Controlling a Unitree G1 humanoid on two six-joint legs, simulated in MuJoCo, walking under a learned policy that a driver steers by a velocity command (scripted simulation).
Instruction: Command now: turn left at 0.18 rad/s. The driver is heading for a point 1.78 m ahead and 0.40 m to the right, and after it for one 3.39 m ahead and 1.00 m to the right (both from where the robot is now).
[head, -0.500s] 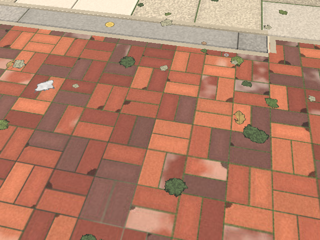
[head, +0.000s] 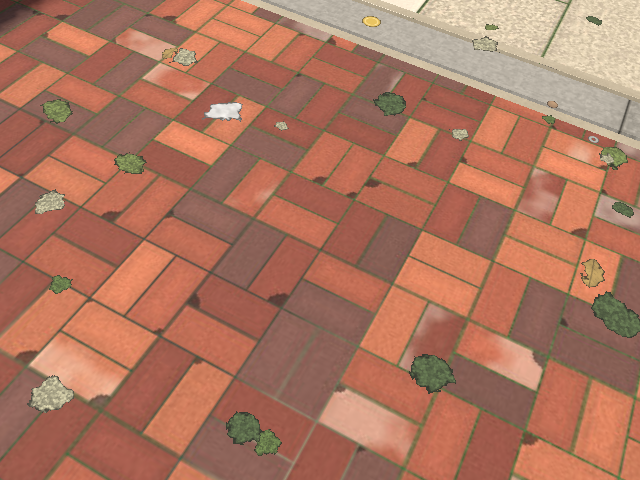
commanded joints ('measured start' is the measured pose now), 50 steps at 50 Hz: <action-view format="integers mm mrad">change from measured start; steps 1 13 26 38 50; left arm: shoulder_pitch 38 40 -23 16 64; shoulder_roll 34 118 162 92 -2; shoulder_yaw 1 -3 35 34 -19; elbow -26 -47 -101 -87 -70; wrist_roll -8 -6 -37 -35 -1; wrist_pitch -7 -23 23 23 16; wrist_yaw -7 -26 -13 -7 -26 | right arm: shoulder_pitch -70 -27 -30 -25 -37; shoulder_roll -73 -143 -57 -105 -103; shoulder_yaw -9 -40 -45 -45 -31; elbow -63 15 -26 -48 34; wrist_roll -10 0 16 -20 24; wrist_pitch -24 -11 -25 -35 -29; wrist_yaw -16 -26 19 -42 12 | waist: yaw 26 -7 -6 -12 24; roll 137 54 -136 154 159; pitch -170 -91 -160 -67 -129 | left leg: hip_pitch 155 148 7 239 161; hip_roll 216 210 -29 288 276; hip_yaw -166 -124 38 -81 8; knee -162 -48 70 -231 -164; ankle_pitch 386 259 -81 274 346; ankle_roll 141 91 -106 162 161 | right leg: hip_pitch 44 298 364 -108 371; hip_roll -45 -66 -148 6 -1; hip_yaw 30 41 345 77 -52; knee -104 -633 -699 36 -715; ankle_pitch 97 455 516 39 156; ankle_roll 17 -83 -228 47 -27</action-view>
